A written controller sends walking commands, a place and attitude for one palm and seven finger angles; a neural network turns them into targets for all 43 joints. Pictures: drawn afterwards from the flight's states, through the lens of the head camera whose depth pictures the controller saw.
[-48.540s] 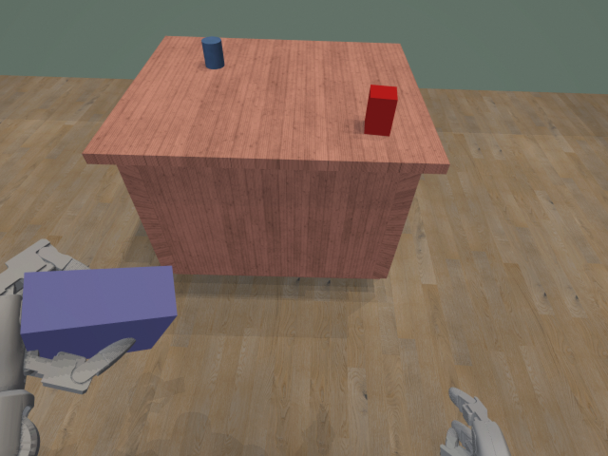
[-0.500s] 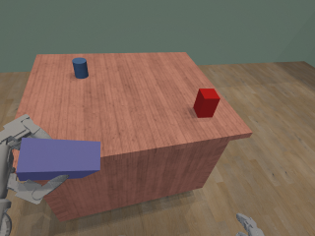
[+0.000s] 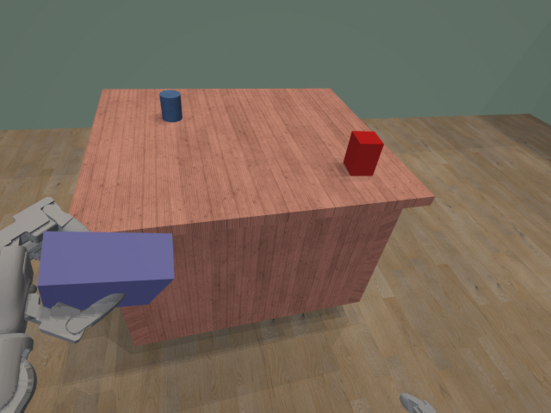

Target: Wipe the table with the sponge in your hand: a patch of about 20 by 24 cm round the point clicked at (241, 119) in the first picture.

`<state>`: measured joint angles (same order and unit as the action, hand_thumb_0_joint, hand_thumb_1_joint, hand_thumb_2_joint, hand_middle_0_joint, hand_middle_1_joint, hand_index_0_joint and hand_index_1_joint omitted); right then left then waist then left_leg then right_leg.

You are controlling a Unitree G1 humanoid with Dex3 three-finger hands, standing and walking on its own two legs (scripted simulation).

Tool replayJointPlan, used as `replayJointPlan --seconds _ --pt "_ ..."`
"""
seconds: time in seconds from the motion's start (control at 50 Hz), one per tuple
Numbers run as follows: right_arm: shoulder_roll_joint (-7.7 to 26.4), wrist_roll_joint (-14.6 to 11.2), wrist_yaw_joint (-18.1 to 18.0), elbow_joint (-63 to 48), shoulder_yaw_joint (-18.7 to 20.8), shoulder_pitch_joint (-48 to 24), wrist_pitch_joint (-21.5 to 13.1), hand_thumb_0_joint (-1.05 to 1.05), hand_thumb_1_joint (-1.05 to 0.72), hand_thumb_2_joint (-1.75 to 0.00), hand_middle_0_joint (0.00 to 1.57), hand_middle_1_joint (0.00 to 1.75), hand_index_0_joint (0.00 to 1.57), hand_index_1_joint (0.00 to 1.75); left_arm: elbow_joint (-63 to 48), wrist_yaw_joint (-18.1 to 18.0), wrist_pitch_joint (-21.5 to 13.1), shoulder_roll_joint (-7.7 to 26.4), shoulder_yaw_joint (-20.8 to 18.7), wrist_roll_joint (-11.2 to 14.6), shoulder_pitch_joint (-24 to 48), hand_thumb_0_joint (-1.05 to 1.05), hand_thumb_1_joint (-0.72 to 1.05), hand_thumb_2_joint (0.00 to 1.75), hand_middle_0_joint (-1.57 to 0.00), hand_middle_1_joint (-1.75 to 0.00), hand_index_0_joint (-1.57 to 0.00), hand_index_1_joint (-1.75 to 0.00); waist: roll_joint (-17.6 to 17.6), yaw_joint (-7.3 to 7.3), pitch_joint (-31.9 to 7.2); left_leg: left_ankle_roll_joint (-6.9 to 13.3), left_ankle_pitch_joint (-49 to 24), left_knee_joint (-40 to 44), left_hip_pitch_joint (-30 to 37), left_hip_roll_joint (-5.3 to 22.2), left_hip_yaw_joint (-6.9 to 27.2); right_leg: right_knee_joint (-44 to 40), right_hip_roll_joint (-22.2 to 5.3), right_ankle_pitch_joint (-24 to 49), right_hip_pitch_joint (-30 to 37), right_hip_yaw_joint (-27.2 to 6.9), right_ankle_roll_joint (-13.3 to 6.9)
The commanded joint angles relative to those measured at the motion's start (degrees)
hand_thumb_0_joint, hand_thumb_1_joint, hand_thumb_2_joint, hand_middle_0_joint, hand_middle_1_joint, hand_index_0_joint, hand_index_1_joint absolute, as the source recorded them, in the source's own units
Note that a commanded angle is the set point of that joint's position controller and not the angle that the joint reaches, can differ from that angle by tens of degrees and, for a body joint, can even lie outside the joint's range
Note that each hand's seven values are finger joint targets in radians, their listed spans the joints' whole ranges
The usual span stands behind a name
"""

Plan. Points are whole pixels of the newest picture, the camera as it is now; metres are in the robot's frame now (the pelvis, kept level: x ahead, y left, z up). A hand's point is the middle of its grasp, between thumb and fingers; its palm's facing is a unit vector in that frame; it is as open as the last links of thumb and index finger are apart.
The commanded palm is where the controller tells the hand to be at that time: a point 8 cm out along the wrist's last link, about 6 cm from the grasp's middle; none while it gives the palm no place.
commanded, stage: stop stepping back and stand still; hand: left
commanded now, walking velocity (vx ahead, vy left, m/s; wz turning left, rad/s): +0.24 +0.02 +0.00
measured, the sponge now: (123, 274) +0.22 +0.20 +0.16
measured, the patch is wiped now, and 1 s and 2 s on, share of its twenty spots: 1.00 1.00 1.00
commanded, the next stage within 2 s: stand and wait in 1.14 s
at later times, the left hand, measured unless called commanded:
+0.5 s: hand (37, 371) +0.11 +0.22 +0.18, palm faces +0.35 -0.88 -0.33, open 9.3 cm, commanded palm +0.06 +0.27 +0.21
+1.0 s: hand out of the picture +0.06 +0.24 +0.18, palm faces +0.39 -0.85 -0.35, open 9.3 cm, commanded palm +0.02 +0.28 +0.21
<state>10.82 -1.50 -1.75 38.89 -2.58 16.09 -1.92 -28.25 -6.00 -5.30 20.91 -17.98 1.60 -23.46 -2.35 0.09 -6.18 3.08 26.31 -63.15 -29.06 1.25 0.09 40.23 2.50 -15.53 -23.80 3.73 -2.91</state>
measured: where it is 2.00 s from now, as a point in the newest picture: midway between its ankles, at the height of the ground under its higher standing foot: outside the picture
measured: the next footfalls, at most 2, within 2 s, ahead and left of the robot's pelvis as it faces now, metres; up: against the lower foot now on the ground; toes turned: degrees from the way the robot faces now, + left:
left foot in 0.06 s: +0.04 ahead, +0.11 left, +0.00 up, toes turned +1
right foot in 0.28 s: +0.02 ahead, -0.12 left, +0.00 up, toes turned -4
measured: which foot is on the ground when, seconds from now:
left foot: up 0.00-0.04, down 0.06-0.28, up 0.30-0.48, down 0.50-1.00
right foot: down 0.00-0.04, up 0.06-0.26, down 0.28-0.94, up 0.96-1.00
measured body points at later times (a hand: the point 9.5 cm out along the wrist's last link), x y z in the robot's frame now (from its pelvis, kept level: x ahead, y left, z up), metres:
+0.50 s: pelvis -0.10 -0.01 +0.00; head -0.13 +0.02 +0.45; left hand +0.08 +0.27 +0.20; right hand +0.04 -0.27 -0.07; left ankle -0.13 +0.09 -0.70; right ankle -0.02 -0.12 -0.71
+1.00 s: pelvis -0.15 +0.00 +0.00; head -0.17 +0.02 +0.45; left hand +0.03 +0.28 +0.20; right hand +0.00 -0.24 -0.07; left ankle -0.14 +0.10 -0.71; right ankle -0.10 -0.10 -0.68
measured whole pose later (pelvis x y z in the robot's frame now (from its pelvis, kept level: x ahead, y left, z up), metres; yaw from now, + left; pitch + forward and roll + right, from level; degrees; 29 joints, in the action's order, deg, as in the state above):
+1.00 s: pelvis -0.15 +0.00 +0.00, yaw -1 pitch -1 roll +0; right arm 10.9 -1.1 -3.8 36.7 -0.6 15.0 -5.7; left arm -31.0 -7.9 -6.7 21.9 -20.2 2.6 -27.5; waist -2.8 -0.7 -2.9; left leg 1.7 23.3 -43.0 -18.8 0.0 -2.8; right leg 53.9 1.8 -25.0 -28.4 0.6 -1.1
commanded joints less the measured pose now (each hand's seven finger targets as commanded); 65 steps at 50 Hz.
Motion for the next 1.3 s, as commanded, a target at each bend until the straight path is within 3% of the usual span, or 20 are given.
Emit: replayJointPlan --seconds 0.0,0.02,0.08,0.22,0.26,0.3,0.36,0.46,0.52,0.58,0.68,0.7,0.74,0.76,0.88,0.92,0.98,1.06,1.12,1.28 --pt "8.66 0.01 -2.05 -11.35 2.76 -8.67 -4.95 0.00 -0.90 -0.90 0.20 0.30 0.20 0.30 -15.04 -1.94 -4.54 11.30 -6.38 1.13 9.25 0.00 0.10 1.30 -1.20 -1.60 -1.20 -1.60 13.92 -2.51 0.42 2.19 5.33 30.46 15.99 1.91 2.44 0.40 -6.20 -15.70 -18.00 -5.32 -3.14" --pt "10.14 0.26 -2.29 -12.36 3.30 -8.13 -5.77 0.00 -0.90 -0.90 0.20 0.30 0.20 0.30 -16.17 -2.39 -4.71 11.29 -7.42 1.24 8.58 0.00 0.10 1.30 -1.20 -1.60 -1.20 -1.60 26.58 -2.11 0.25 5.82 14.60 44.58 14.20 10.29 18.55 18.49 1.29 -15.32 -18.58 0.25 0.56" --pt "7.18 0.32 -0.47 -11.16 3.46 -7.41 -6.78 0.00 -0.90 -0.90 0.20 0.30 0.20 0.30 -13.94 -2.30 -4.89 12.73 -8.49 0.47 7.57 0.00 0.10 1.30 -1.20 -1.60 -1.20 -1.60 13.65 -2.41 3.77 10.10 6.57 47.39 2.90 16.11 26.66 40.61 -2.33 -7.34 -19.98 -7.94 2.78" --pt "9.44 0.33 -1.45 -10.81 3.58 -8.45 -7.47 0.00 -0.90 -0.90 0.20 0.30 0.20 0.30 -6.77 -1.24 -4.65 9.67 -7.14 0.64 5.58 0.00 0.10 1.30 -1.20 -1.60 -1.20 -1.60 6.00 0.93 1.27 2.90 11.34 26.60 -9.08 7.18 4.78 -5.55 -1.10 -3.28 16.66 2.36 1.23" --pt "8.65 -0.51 -1.12 -12.74 4.55 -9.84 -6.81 0.00 -0.90 -0.90 0.20 0.30 0.20 0.30 -7.75 -0.20 -4.79 10.06 -5.84 0.43 7.40 0.00 0.10 1.30 -1.20 -1.60 -1.20 -1.60 -14.13 0.33 1.61 -0.13 4.50 -11.87 -10.69 -3.65 -4.24 -22.01 -14.62 0.14 10.77 -17.70 -6.06" --pt "9.61 -1.14 -0.41 -12.25 5.67 -7.10 -7.37 0.00 -0.90 -0.90 0.20 0.30 0.20 0.30 -12.16 0.50 -5.80 11.78 -6.07 1.51 10.83 0.00 0.10 1.30 -1.20 -1.60 -1.20 -1.60 -12.79 -1.36 0.76 -1.49 -4.94 -23.07 -8.43 -0.51 5.60 -25.66 -22.17 -4.71 -0.49 -31.18 -10.20" --pt "7.48 -1.08 -0.19 -10.33 4.33 -7.85 -5.57 0.00 -0.90 -0.90 0.20 0.30 0.20 0.30 -14.45 0.58 -6.08 13.07 -7.97 1.34 7.27 0.00 0.10 1.30 -1.20 -1.60 -1.20 -1.60 3.46 -2.44 4.50 0.24 -7.08 -13.40 1.85 3.64 3.61 -22.85 -19.78 -12.61 -17.75 -19.29 -7.82" --pt "7.57 -0.85 -2.55 -11.56 3.95 -6.10 -8.06 0.00 -0.90 -0.90 0.20 0.30 0.20 0.30 -16.12 -1.90 -5.10 11.69 -8.82 1.52 3.12 0.00 0.10 1.30 -1.20 -1.60 -1.20 -1.60 5.41 -1.71 -5.11 2.19 -3.21 33.71 17.66 0.21 -3.31 -6.83 -11.12 -9.11 -6.16 -9.40 -2.89" --pt "7.26 -0.31 -3.17 -12.40 4.74 -6.29 -9.69 0.00 -0.90 -0.90 0.20 0.30 0.20 0.30 -15.94 -3.19 -5.72 12.96 -9.52 1.09 4.42 0.00 0.10 1.30 -1.20 -1.60 -1.20 -1.60 24.28 -2.33 -3.23 8.24 -31.14 40.52 22.90 11.49 7.49 22.74 -0.43 -15.18 -12.84 0.35 2.71" --pt "8.38 -0.83 -1.18 -7.32 4.73 -5.47 -9.80 0.00 -0.90 -0.90 0.20 0.30 0.20 0.30 -6.32 -1.68 -5.75 9.29 -7.01 1.71 3.25 0.00 0.10 1.30 -1.20 -1.60 -1.20 -1.60 4.66 -1.77 8.83 9.93 -23.50 42.39 9.75 16.93 15.84 23.49 -5.50 -8.71 -13.93 -8.82 2.05" --pt "9.72 -0.55 -1.02 -10.81 4.22 -8.18 -8.18 0.00 -0.90 -0.90 0.20 0.30 0.20 0.30 -8.09 -1.08 -4.46 9.37 -6.93 1.51 3.67 0.00 0.10 1.30 -1.20 -1.60 -1.20 -1.60 6.13 -0.53 4.27 4.75 -1.03 29.97 1.58 9.02 6.41 -7.23 -1.84 0.54 12.16 1.34 2.61" --pt "9.83 -0.49 -0.99 -11.39 4.58 -8.47 -7.77 0.00 -0.90 -0.90 0.20 0.30 0.20 0.30 -8.38 -1.01 -4.51 9.76 -7.19 1.36 3.66 0.00 0.10 1.30 -1.20 -1.60 -1.20 -1.60 0.10 -0.25 3.62 3.44 4.27 20.85 -1.90 5.07 3.11 -11.97 -3.41 1.65 15.15 -1.01 1.19" --pt "8.98 -1.18 -0.67 -11.99 6.32 -7.79 -6.75 0.00 -0.90 -0.90 0.20 0.30 0.20 0.30 -9.73 -0.91 -4.87 10.22 -7.69 1.66 3.84 0.00 0.10 1.30 -1.20 -1.60 -1.20 -1.60 -15.90 -0.94 -0.93 -0.33 5.54 -6.85 -5.42 -3.42 -0.80 -24.39 -20.31 -8.67 11.58 -30.58 -8.43" --pt "9.71 -1.06 -0.31 -11.96 6.65 -8.17 -6.52 0.00 -0.90 -0.90 0.20 0.30 0.20 0.30 -13.53 -0.69 -5.61 11.09 -7.37 1.85 6.06 0.00 0.10 1.30 -1.20 -1.60 -1.20 -1.60 -11.79 -0.71 -0.31 -0.81 0.87 -12.10 -3.22 -1.14 4.34 -26.27 -21.92 -11.08 4.84 -34.29 -10.27" --pt "7.86 0.39 -2.68 -11.47 3.98 -8.47 -5.89 0.00 -0.90 -0.90 0.20 0.30 0.20 0.30 -17.82 -2.72 -5.47 11.09 -7.58 1.63 4.13 0.00 0.10 1.30 -1.20 -1.60 -1.20 -1.60 11.15 -2.28 0.28 1.40 -0.80 35.30 19.18 1.16 0.33 -6.81 -9.23 -17.09 -8.68 -8.34 -2.64" --pt "8.75 0.39 -3.01 -13.30 4.74 -8.95 -7.40 0.00 -0.90 -0.90 0.20 0.30 0.20 0.30 -16.80 -4.09 -5.32 11.14 -8.63 1.55 3.78 0.00 0.10 1.30 -1.20 -1.60 -1.20 -1.60 26.14 -1.32 0.82 7.94 3.13 48.60 13.71 13.48 18.78 18.08 1.96 -14.76 -8.65 -1.13 2.75" --pt "7.10 0.09 -1.43 -9.67 4.49 -6.37 -8.51 0.00 -0.90 -0.90 0.20 0.30 0.20 0.30 -8.44 -3.28 -4.38 10.48 -8.38 1.53 2.72 0.00 0.10 1.30 -1.20 -1.60 -1.20 -1.60 5.66 -1.61 5.64 8.99 -17.57 43.72 12.83 14.54 19.05 15.79 -3.59 -9.52 -9.52 -8.12 3.36" --pt "8.79 -0.12 -1.38 -11.37 3.84 -9.68 -8.21 0.00 -0.90 -0.90 0.20 0.30 0.20 0.30 -8.22 -2.14 -4.43 7.12 -5.07 1.76 0.58 0.00 0.10 1.30 -1.20 -1.60 -1.20 -1.60 2.72 -0.26 3.68 2.07 -8.88 34.72 4.44 6.81 6.94 -16.47 -3.05 4.60 15.06 -3.71 3.26" --pt "7.72 0.65 -1.26 -11.07 5.13 -8.56 -7.48 0.00 -0.90 -0.90 0.20 0.30 0.20 0.30 -11.33 -2.32 -5.66 9.65 -6.71 1.49 1.35 0.00 0.10 1.30 -1.20 -1.60 -1.20 -1.60 -7.74 -1.20 1.80 -0.79 0.16 21.53 5.70 -0.89 1.83 -27.70 -15.65 -15.69 7.80 -24.42 -3.26" --pt "7.73 0.86 -3.39 -12.00 3.93 -11.17 -6.94 0.00 -0.90 -0.90 0.20 0.30 0.20 0.30 -9.58 -4.38 -6.25 7.92 -5.69 1.04 0.87 0.00 0.10 1.30 -1.20 -1.60 -1.20 -1.60 8.79 -0.25 3.96 1.30 -2.64 45.57 9.00 5.97 10.22 -15.56 -4.08 -0.92 10.07 -6.34 2.63"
